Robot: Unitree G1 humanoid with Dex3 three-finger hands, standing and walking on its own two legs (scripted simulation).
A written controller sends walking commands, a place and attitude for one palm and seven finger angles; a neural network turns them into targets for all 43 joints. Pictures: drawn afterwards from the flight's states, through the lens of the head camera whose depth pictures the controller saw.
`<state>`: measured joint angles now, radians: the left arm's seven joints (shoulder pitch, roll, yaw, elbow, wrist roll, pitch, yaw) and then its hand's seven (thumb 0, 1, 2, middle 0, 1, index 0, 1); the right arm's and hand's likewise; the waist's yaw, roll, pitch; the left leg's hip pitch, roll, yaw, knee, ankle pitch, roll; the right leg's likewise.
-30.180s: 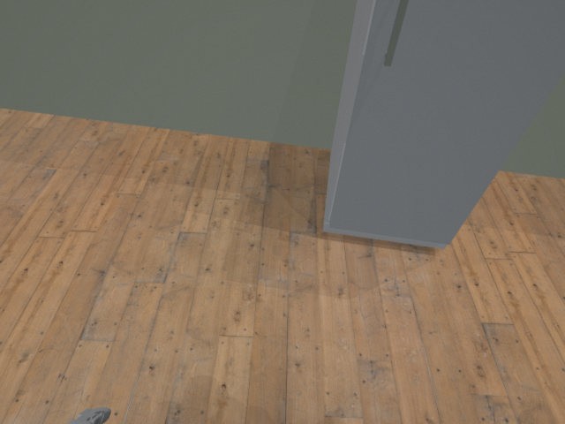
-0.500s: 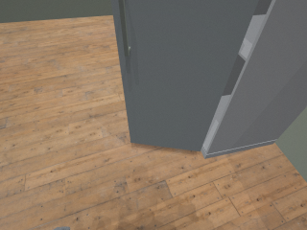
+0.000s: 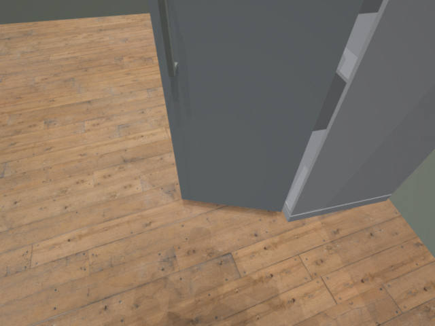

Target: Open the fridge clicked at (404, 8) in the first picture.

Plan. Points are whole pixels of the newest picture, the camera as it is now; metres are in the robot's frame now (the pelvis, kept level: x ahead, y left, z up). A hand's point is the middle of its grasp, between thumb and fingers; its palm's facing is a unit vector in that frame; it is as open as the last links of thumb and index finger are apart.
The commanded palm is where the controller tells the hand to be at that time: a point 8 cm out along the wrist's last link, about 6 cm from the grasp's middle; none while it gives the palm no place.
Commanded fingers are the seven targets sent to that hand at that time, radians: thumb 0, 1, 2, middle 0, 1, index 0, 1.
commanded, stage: look to check the result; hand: left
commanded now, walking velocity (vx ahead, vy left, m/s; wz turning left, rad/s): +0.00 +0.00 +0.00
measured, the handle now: (168, 30) +0.76 +0.17 +0.18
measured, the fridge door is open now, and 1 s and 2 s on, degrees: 69 69 69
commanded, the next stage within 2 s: stand and wait in 0.14 s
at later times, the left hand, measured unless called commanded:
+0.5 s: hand out of the picture +0.09 +0.22 -0.16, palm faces -0.03 -0.95 -0.32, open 7.4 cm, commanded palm none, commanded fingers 0.00 0.90 0.90 -0.20 -0.30 -0.20 -0.30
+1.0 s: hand out of the picture +0.07 +0.22 -0.16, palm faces -0.04 -0.95 -0.32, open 7.4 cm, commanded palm none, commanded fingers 0.00 0.90 0.90 -0.20 -0.30 -0.20 -0.30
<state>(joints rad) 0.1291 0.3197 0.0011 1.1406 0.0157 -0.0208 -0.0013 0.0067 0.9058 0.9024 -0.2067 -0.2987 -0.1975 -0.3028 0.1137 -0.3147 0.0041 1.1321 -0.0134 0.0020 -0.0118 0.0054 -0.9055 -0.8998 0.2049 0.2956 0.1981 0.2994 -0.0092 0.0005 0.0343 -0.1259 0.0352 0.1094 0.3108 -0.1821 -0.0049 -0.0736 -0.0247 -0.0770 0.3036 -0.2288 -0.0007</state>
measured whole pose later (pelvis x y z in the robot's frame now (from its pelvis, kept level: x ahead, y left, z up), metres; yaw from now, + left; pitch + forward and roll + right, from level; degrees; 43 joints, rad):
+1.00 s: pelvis +0.00 -0.02 +0.00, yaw -1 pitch -1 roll +0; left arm 0.13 0.31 0.00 1.14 0.01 -0.03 0.00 0.01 0.91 0.90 -0.21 -0.30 -0.20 -0.30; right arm 0.14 -0.31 0.00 1.14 -0.01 0.01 -0.02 0.00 -0.91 -0.90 0.20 0.30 0.20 0.30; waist -0.01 0.01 0.03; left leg -0.10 0.07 0.11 0.30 -0.18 -0.03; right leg -0.05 0.01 -0.07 0.28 -0.22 -0.03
